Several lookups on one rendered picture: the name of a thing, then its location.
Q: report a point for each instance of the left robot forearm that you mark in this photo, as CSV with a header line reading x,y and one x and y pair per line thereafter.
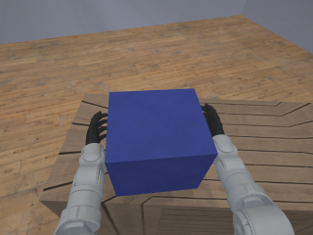
x,y
82,214

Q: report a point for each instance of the pedestal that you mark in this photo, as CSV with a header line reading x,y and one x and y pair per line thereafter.
x,y
274,140

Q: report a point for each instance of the right robot forearm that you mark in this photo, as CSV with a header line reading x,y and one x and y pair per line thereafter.
x,y
241,189

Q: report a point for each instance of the right robot upper arm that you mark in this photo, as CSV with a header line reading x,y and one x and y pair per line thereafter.
x,y
261,220

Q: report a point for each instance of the robot right hand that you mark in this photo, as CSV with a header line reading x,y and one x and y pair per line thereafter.
x,y
213,120

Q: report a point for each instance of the robot left hand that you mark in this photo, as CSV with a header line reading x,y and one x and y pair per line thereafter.
x,y
93,132

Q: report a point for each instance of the carton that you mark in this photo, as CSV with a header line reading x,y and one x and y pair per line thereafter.
x,y
157,141

